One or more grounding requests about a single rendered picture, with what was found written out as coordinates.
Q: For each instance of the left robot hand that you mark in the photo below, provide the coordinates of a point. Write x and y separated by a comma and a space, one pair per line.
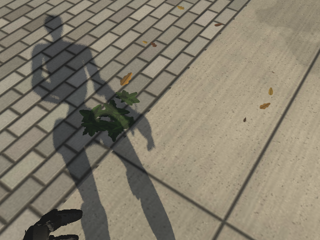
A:
50, 222

